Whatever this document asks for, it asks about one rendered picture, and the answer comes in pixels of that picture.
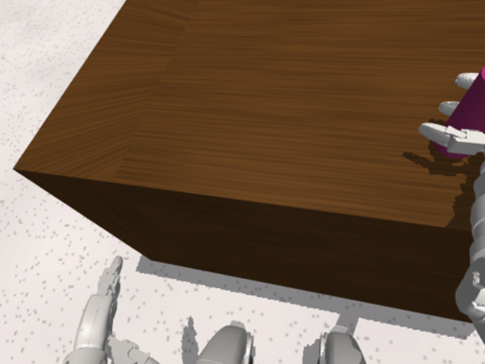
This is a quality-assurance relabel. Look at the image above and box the left robot hand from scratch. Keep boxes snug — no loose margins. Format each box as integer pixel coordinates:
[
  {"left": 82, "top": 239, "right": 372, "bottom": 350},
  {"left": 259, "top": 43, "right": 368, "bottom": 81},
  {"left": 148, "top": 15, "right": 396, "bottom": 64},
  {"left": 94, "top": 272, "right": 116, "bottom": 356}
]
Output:
[{"left": 74, "top": 256, "right": 160, "bottom": 364}]

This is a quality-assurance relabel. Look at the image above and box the can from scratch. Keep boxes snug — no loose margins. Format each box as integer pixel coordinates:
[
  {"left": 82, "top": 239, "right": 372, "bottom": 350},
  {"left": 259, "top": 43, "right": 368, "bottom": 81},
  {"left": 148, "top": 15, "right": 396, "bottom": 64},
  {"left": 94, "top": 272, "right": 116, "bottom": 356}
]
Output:
[{"left": 434, "top": 66, "right": 485, "bottom": 158}]

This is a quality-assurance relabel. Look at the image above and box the right robot arm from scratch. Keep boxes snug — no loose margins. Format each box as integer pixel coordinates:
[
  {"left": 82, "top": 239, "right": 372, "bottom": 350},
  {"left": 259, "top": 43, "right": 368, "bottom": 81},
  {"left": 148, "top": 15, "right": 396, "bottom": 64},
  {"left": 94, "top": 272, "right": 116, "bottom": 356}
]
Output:
[{"left": 455, "top": 161, "right": 485, "bottom": 345}]

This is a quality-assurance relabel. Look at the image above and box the right robot hand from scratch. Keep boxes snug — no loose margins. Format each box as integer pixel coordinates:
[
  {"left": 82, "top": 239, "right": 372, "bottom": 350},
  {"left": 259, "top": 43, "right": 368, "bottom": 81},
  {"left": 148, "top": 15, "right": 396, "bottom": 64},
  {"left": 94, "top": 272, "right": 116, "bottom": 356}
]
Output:
[{"left": 418, "top": 73, "right": 485, "bottom": 156}]

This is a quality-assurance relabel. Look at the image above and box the left robot arm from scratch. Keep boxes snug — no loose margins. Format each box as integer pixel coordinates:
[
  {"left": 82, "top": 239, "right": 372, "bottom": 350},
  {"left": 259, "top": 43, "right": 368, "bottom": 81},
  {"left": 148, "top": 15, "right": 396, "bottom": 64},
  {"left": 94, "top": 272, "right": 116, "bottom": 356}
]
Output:
[{"left": 62, "top": 347, "right": 108, "bottom": 364}]

